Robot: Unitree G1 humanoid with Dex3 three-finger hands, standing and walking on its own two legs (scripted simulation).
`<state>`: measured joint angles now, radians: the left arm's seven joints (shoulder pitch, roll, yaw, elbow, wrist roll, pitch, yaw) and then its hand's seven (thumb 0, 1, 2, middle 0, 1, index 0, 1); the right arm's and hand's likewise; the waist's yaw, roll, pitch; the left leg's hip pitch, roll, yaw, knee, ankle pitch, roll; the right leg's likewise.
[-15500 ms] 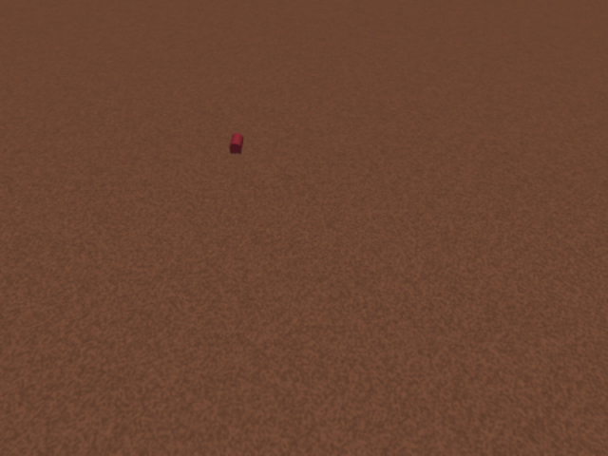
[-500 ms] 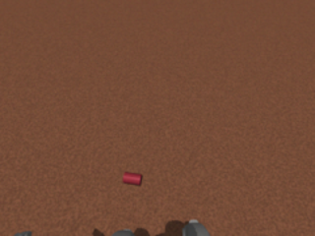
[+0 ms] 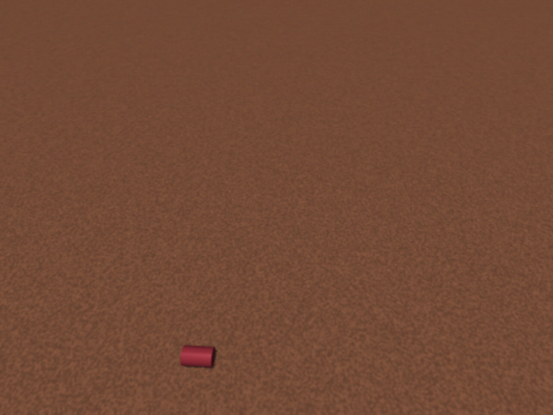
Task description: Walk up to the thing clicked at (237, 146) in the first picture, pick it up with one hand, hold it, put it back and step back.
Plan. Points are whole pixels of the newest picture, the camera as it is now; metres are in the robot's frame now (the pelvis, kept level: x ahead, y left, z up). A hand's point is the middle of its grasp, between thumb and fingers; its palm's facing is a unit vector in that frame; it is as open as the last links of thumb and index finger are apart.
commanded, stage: walk up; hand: left
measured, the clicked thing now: (198, 356) +0.50 +0.27 -0.71
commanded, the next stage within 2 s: none
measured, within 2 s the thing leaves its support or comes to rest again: neither
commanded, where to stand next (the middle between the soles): +0.11 +0.03 m, yaw +0 degrees
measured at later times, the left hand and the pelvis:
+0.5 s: hand out of the picture +0.09 +0.35 -0.14, palm faces +0.07 -0.86 -0.50, open 7.4 cm; pelvis +0.03 +0.05 +0.00, yaw +5 degrees
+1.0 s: hand out of the picture -0.01 +0.30 -0.14, palm faces -0.03 -0.91 -0.41, open 7.4 cm; pelvis -0.03 +0.02 +0.01, yaw -3 degrees
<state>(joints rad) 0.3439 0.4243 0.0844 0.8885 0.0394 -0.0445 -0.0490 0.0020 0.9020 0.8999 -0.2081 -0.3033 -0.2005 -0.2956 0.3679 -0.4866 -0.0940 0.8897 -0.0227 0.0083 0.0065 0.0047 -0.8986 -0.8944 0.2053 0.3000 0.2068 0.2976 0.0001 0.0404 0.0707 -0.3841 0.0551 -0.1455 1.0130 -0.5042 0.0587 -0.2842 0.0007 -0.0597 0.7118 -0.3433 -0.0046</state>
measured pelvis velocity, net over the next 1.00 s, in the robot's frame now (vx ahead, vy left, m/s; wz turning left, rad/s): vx -0.03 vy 0.02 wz -0.05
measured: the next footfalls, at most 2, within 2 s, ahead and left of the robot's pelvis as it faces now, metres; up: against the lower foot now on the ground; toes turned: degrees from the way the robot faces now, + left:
left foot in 0.42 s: +0.12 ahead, +0.17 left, +0.00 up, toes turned +3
right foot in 0.86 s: +0.02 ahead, -0.10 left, +0.00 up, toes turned -2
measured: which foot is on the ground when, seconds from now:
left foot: up 0.00-0.40, down 0.42-0.92, up 0.94-1.00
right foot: down 0.00-0.46, up 0.48-0.84, down 0.86-1.00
